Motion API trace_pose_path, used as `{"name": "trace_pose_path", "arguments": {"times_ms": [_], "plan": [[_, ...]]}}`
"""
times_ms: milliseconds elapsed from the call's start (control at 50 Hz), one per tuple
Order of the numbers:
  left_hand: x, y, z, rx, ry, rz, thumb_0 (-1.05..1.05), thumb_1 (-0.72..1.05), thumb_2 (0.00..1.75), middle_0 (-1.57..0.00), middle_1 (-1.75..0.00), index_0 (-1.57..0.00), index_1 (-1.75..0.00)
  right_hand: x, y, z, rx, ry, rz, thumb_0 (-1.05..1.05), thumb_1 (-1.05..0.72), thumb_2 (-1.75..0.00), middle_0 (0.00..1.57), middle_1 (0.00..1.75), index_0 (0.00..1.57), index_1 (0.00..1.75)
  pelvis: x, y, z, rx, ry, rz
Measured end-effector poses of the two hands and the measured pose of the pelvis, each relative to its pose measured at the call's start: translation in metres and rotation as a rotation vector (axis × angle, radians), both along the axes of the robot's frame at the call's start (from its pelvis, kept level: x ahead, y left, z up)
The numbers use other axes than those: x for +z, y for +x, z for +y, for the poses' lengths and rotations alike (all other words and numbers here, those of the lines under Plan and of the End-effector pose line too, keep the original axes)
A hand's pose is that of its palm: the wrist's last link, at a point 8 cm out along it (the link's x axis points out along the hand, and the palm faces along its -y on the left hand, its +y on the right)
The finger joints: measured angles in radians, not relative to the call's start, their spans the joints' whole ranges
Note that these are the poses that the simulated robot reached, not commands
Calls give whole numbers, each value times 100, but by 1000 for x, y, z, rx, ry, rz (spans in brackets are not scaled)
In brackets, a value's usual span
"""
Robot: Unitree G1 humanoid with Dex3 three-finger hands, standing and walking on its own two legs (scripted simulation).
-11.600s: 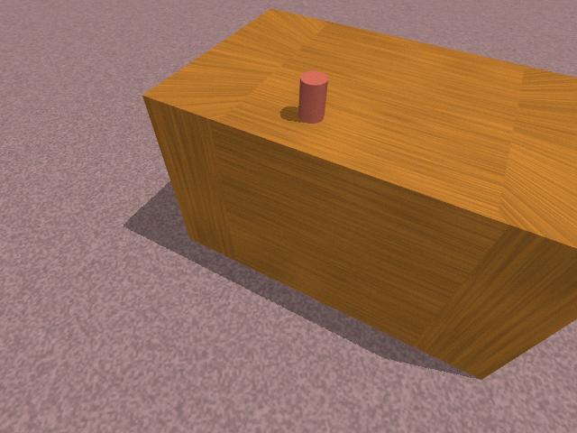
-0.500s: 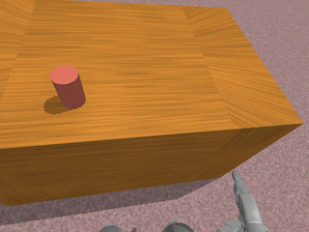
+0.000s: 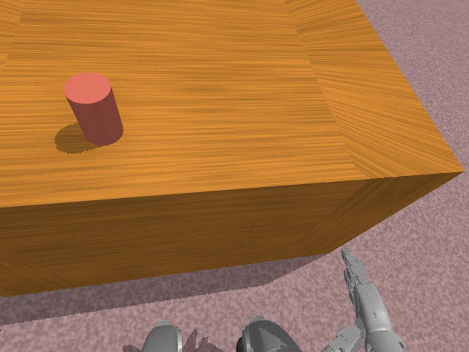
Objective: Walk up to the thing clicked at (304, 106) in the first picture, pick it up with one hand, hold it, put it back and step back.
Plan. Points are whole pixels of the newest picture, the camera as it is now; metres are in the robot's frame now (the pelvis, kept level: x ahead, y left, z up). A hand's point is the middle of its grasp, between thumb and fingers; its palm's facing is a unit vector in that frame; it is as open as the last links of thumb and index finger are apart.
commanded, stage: close in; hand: left
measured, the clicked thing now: (96, 111) +0.52 +0.20 +0.04
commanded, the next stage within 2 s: rest palm in 0.60 s
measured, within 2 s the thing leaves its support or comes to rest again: leaves its support in 1.96 s
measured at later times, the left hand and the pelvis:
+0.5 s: hand (70, 108) +0.50 +0.23 +0.07, palm faces +0.19 -0.98 +0.01, open 17.3 cm; pelvis +0.00 -0.01 -0.02, yaw -2 degrees
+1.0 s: hand (96, 112) +0.51 +0.20 +0.05, palm faces +0.20 -0.98 +0.01, open 16.3 cm; pelvis +0.00 -0.01 -0.02, yaw -1 degrees
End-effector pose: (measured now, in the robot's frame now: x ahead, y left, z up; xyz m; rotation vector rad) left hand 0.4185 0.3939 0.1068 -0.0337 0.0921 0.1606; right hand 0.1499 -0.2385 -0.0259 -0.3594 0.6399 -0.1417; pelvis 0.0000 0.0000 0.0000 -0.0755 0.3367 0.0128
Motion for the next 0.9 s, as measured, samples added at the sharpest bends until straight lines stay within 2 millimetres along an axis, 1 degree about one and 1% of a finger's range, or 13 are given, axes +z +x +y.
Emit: {"name": "trace_pose_path", "arguments": {"times_ms": [80,140,200,260,360,460,560,620,760,840,900], "plan": [[-30,19,-35,-32,-14,-3,-2,-59,9,-4,-6,-3,-7,1,-8,-9,-16,-32,15,-1,55,-5,6,5,6,5,-6,-4,0,-8,-2,15],[-47,33,-61,-45,-24,-10,-2,-59,9,-5,-6,-4,-7,2,-15,-15,-31,-53,28,-1,55,-5,6,5,6,5,-10,-6,-1,-14,-4,25],[-56,46,-80,-32,-24,-26,-2,-57,9,-5,-5,-4,-6,1,-22,-22,-59,-68,41,-1,55,-5,6,5,6,5,-13,-8,-2,-24,-5,37],[-56,55,-91,0,-19,-48,-2,-55,8,-5,-4,-5,-5,-2,-29,-27,-90,-70,55,-1,54,-5,6,5,6,5,-16,-9,-4,-33,-3,45],[-47,60,-101,35,17,-58,-2,-52,7,-6,-4,-5,-4,-11,-33,-32,-121,-41,77,-1,53,-5,6,5,6,5,-18,-7,-6,-40,4,54],[-40,57,-109,29,28,-52,-2,-50,5,-6,-4,-6,-3,-17,-24,-29,-108,-1,71,-1,53,-5,6,5,6,5,-18,-4,-10,-37,12,54],[-44,53,-115,32,24,-47,-2,-49,3,-5,-3,-6,-2,-13,-13,-28,-75,12,42,-1,53,-5,6,5,6,5,-19,-4,-13,-30,18,52],[-48,51,-120,26,24,-43,-2,-49,3,-5,-3,-6,-2,-7,-10,-29,-63,4,31,-1,53,-5,6,5,6,5,-19,-3,-15,-26,20,50],[-54,53,-134,16,19,-46,-2,-50,3,-6,-2,-7,-1,0,-10,-32,-61,-17,35,-1,54,-5,6,5,6,5,-18,-2,-15,-21,17,43],[-55,56,-140,19,24,-46,-2,-52,3,-8,-1,-8,-1,-2,-13,-32,-75,-14,47,-1,53,-5,6,5,6,5,-18,-2,-14,-24,16,42],[-56,57,-144,19,33,-46,-2,-52,5,-12,-4,-12,-4,-3,-15,-31,-86,-8,51,-1,53,-5,6,5,6,5,-18,-2,-12,-27,16,42]]}}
